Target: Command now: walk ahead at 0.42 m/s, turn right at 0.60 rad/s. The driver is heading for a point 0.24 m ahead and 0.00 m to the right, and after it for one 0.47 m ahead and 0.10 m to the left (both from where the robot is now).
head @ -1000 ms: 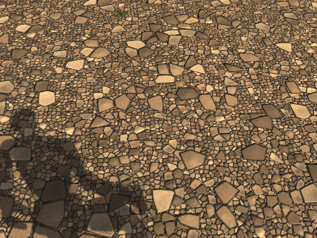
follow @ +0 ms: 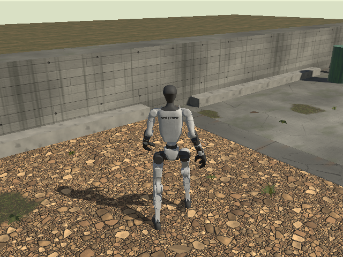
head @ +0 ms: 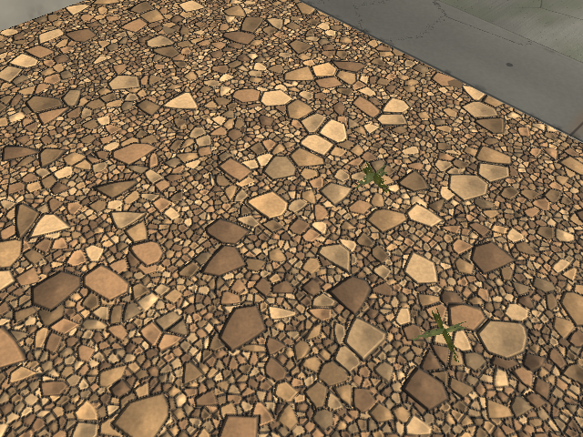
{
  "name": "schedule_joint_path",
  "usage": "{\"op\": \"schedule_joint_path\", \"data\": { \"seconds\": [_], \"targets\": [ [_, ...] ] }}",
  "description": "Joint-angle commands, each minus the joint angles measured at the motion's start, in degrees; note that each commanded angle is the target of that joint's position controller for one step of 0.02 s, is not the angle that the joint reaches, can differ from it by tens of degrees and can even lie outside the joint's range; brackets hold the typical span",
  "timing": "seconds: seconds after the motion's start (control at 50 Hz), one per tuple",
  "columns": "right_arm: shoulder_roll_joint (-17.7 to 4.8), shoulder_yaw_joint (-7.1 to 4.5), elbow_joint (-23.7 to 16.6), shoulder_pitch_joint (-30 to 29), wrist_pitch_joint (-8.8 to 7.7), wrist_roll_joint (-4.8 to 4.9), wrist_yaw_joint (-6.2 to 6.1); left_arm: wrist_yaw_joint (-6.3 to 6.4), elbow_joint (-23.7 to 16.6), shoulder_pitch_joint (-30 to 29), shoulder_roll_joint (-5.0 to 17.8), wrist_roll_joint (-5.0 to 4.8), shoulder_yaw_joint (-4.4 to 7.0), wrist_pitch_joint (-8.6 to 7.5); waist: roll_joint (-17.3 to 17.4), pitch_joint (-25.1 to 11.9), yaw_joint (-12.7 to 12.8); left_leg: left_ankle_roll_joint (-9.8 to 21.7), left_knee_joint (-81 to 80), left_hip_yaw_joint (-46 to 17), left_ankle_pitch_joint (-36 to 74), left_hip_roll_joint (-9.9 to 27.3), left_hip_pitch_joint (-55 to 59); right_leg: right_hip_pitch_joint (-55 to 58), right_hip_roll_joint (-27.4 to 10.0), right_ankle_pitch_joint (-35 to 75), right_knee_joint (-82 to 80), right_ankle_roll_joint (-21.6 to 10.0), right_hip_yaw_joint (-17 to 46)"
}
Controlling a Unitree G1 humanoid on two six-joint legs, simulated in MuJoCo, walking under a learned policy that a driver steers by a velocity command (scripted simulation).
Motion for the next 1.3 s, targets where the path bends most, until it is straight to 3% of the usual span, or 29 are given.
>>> {"op": "schedule_joint_path", "data": {
  "seconds": [0.02,0.06,0.08,0.1,0.12,0.14,0.16,0.2,0.22,0.32,0.4,0.58,0.62,0.64,0.66,0.68,0.7,0.74,0.8,0.9,1.02,1.06,1.08,1.1,1.12,1.14,1.18,1.22,1.3],
  "targets": [
    [-13.3,-3.42,-2.3,-0.5,0.13,1.25,0.32,-1.07,-8.2,-11.5,2.5,-0.01,-0.11,-1.31,9.3,10.0,-0.2,9.5,-4.2,-4.3,16.0,12.1,-3.1,-0.7,1.6,-4.6,-7.4,-2.5,-4.9],
    [-14.9,-3.97,-2.4,-2.2,0.77,1.92,0.18,-1.04,-7.4,-5.4,5.1,0.7,1.41,-1.14,10.2,4.8,4.8,7.7,8.3,-0.7,47.6,11.4,-2.9,11.2,6.3,-5.8,-11.8,-5.2,-8.2],
    [-14.0,-3.69,-3.0,-3.0,0.7,2.3,-0.03,-0.54,-4.5,4.7,8.1,0.91,3.18,-0.95,8.3,-1.8,10.2,5.6,20.6,1.9,54.9,9.0,-5.8,25.2,9.0,1.5,-16.7,-7.3,-8.4],
    [-12.2,-3.06,-4.3,-3.1,-0.12,1.24,0.02,0.9,-2.2,13.6,11.8,0.75,4.8,-0.16,4.1,-7.4,14.4,2.3,36.0,1.8,41.1,6.6,-19.6,42.9,5.4,10.4,-17.0,-9.7,-1.1],
    [-2.4,0.2,-8.1,1.4,-1.4,-2.69,0.92,2.23,-3.1,11.9,19.0,1.54,4.68,-0.46,-16.2,-14.9,7.4,-1.4,57.6,-1.6,-18.2,-1.7,-43.1,61.9,-14.7,32.9,-15.0,-19.0,27.0],
    [-8.0,-0.47,-6.0,1.2,-2.54,-0.19,1.34,1.99,-4.9,13.6,14.9,2.07,3.55,-0.9,-9.5,-28.3,12.3,-1.4,66.2,-13.6,-19.5,-3.1,-41.3,59.9,-21.5,30.4,-21.8,-25.8,38.4],
    [-10.6,-1.53,-6.1,-3.8,-2.27,2.33,1.26,1.39,-2.8,11.9,10.8,2.36,2.14,-1.4,-5.5,-20.1,12.3,-0.8,66.1,-13.4,-13.8,-0.4,-43.8,53.9,-18.1,35.6,-22.0,-22.9,26.6],
    [-8.8,-1.1,-5.2,-6.2,-1.36,1.13,0.2,1.3,-1.3,5.4,6.3,1.02,0.68,-2.07,-2.0,-9.0,8.4,0.2,57.6,-12.2,-6.8,3.3,-42.6,39.2,-11.6,30.0,-23.5,-17.0,14.7],
    [-8.9,-1.3,-4.8,-5.2,-0.34,1.02,0.02,1.21,-1.2,2.6,5.9,1.61,0.46,-2.3,-3.1,-6.8,6.4,0.3,55.5,-12.5,-4.5,3.7,-37.7,32.1,-10.2,30.5,-25.9,-16.3,11.5],
    [-5.1,-1.14,-3.5,-2.9,2.29,0.45,-0.6,1.87,2.3,-2.9,4.1,3.49,-0.15,-4.61,-2.8,-3.5,2.5,-0.9,43.7,-14.2,5.6,1.5,-29.6,21.8,-8.8,33.1,-31.6,-15.3,0.8],
    [-5.2,-0.96,-6.5,-9.5,2.53,0.51,0.2,3.41,4.5,-2.4,6.5,3.1,0.63,-3.47,-3.4,-1.5,5.0,-0.6,33.7,-12.8,11.7,1.2,-30.9,25.6,-9.4,28.0,-32.7,-14.6,-2.0],
    [-5.4,-1.77,-13.0,-15.3,4.37,1.1,2.58,4.67,6.5,-0.6,9.1,0.84,2.03,0.99,-3.7,-0.2,7.1,2.7,23.7,-7.6,0.0,-1.8,-32.9,36.6,-14.1,26.8,-23.7,-12.9,-1.0],
    [-6.3,-2.45,-12.8,-11.8,3.92,1.02,2.83,5.09,7.0,-0.3,9.0,0.06,2.1,1.34,-2.6,-2.5,4.7,5.3,11.9,-6.0,11.3,-4.6,-23.1,34.8,-10.6,29.3,-14.8,-8.5,-5.1],
    [-11.1,-4.06,-12.5,-7.9,3.68,0.72,2.02,5.05,6.9,1.3,8.0,0.93,1.94,0.78,3.6,-6.2,4.0,8.5,9.1,-13.5,31.1,-1.1,-11.8,27.9,-5.8,21.5,-3.8,-3.8,-8.7],
    [-18.6,-5.75,-13.3,-5.5,3.65,-0.29,0.96,4.49,4.0,-0.3,4.5,3.72,0.75,-0.12,18.7,-8.9,4.9,19.1,11.4,-34.0,61.2,13.4,2.2,7.6,3.8,-15.7,14.3,1.8,-10.4],
    [-14.9,-4.53,-14.0,-4.0,3.27,-0.97,1.13,3.84,3.3,-3.8,4.7,3.52,0.52,-0.89,15.6,-15.7,1.6,26.8,9.5,-40.4,61.4,18.0,5.8,0.9,7.4,-33.4,24.3,2.5,1.0],
    [-13.1,-4.02,-14.7,-6.4,2.77,-0.61,1.37,3.3,3.4,-4.8,6.7,1.72,1.12,-0.98,9.4,-13.1,2.0,24.7,9.4,-35.3,57.0,15.4,4.3,-1.2,5.0,-31.5,27.3,1.9,4.2],
    [-10.6,-3.57,-15.4,-12.0,2.81,1.12,0.77,3.94,4.2,-5.0,6.5,1.52,1.23,-0.49,3.6,-7.2,4.7,18.7,8.7,-28.9,45.8,9.9,-1.6,-2.7,2.8,-23.7,21.2,1.8,4.1],
    [-11.6,-3.81,-16.6,-14.4,3.93,0.68,-0.14,4.29,4.7,-3.4,5.5,1.49,1.1,0.2,6.9,-6.1,7.0,17.4,6.9,-26.8,42.3,6.4,-8.2,4.1,4.3,-18.0,12.9,3.4,3.0],
    [-12.9,-4.45,-17.5,-14.8,4.86,0.81,-0.93,4.31,5.0,-3.9,4.9,1.32,0.71,0.31,8.8,-6.6,6.2,16.4,7.1,-28.4,33.1,4.8,-12.3,10.6,5.8,-13.3,1.0,4.6,3.7],
    [-12.1,-4.21,-18.9,-17.1,5.78,1.06,-0.54,3.01,4.6,-2.9,6.0,0.98,1.41,-1.04,11.9,-5.0,6.3,14.3,9.2,-35.9,23.2,3.0,-14.3,16.7,6.9,-11.2,-12.8,2.5,3.9],
    [-10.7,-3.77,-19.5,-17.7,6.1,1.57,-0.86,2.71,5.7,0.8,7.3,1.29,2.19,-1.67,10.3,-4.8,8.2,10.5,12.9,-35.2,15.9,-0.4,-18.2,25.7,4.5,-1.2,-24.8,0.3,4.2],
    [-7.7,-2.92,-19.8,-15.3,6.06,0.79,-0.81,3.12,5.2,2.3,11.4,2.32,3.16,-1.53,0.5,-6.0,6.9,7.2,23.3,-29.4,1.4,-5.4,-25.1,32.0,-7.2,2.8,-27.6,-3.9,14.6],
    [-7.8,-3.03,-21.5,-13.9,5.52,1.04,-0.71,3.11,5.5,1.1,14.9,4.01,3.7,-1.14,-16.0,-2.9,4.4,3.9,34.6,-19.4,-17.9,-13.8,-36.5,31.1,-17.8,12.5,-30.1,-14.1,29.4],
    [-12.7,-4.48,-20.3,-12.6,5.02,0.33,-0.62,3.21,3.7,-1.0,11.6,4.19,2.89,-1.51,-11.9,-2.6,5.1,1.8,47.6,-20.1,-17.8,-9.4,-37.5,28.7,-20.6,12.6,-30.3,-18.5,30.2],
    [-14.7,-5.44,-18.8,-12.1,5.22,1.0,-0.38,3.61,2.9,-3.8,8.5,3.61,2.03,-1.51,-7.7,-1.5,4.3,1.1,52.2,-19.6,-13.5,-8.4,-37.0,26.9,-16.9,10.7,-29.3,-16.2,23.2],
    [-12.3,-5.15,-17.5,-11.4,6.3,0.88,-0.53,4.3,2.5,-6.3,6.6,1.85,1.41,-1.11,-6.0,0.4,4.4,-0.9,55.9,-17.9,-6.9,-7.4,-38.7,27.5,-11.1,7.7,-28.4,-12.3,14.5],
    [-9.4,-4.09,-18.6,-13.1,6.53,1.44,0.0,5.05,3.1,-3.2,7.0,1.87,1.34,-0.52,-6.4,0.2,6.3,-1.8,53.5,-14.4,-2.8,-6.4,-39.6,29.1,-9.1,4.1,-29.9,-12.2,9.6],
    [-7.6,-2.8,-21.7,-18.9,5.76,1.51,1.0,5.33,4.1,3.3,9.8,1.55,2.28,-0.64,-8.8,-0.7,11.0,-1.6,41.4,-11.7,-2.4,-3.4,-41.7,36.2,-11.9,-13.8,-33.8,-12.8,10.9]
  ]
}}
